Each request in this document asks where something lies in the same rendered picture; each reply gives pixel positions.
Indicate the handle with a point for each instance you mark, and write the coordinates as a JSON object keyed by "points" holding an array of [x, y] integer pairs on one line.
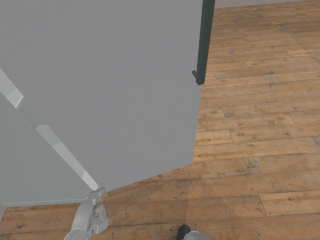
{"points": [[204, 40]]}

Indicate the left robot hand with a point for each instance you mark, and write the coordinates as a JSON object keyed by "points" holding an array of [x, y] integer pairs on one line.
{"points": [[85, 217]]}

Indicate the fridge door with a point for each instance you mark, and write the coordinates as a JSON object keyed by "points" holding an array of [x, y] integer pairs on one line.
{"points": [[111, 78]]}

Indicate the right robot shin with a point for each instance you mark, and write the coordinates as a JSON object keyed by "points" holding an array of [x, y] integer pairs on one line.
{"points": [[192, 232]]}

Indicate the left robot forearm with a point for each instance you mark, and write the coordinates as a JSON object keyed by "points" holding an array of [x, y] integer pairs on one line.
{"points": [[77, 234]]}

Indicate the robot right foot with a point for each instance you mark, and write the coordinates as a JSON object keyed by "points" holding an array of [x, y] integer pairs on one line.
{"points": [[183, 230]]}

